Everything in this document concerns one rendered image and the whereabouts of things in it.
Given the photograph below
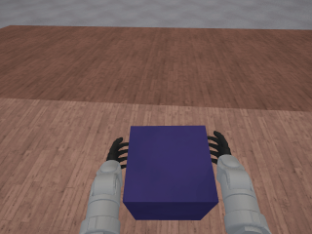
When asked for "robot right hand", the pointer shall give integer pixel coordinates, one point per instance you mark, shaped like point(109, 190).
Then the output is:
point(221, 146)

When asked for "left robot forearm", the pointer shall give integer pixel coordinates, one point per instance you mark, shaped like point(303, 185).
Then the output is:
point(102, 216)

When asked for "carton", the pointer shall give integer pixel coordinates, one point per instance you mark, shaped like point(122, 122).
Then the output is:
point(169, 173)

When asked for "right robot forearm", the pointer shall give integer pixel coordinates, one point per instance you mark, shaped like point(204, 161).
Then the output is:
point(242, 214)

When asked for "robot left hand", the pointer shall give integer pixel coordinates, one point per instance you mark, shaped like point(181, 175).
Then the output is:
point(114, 151)

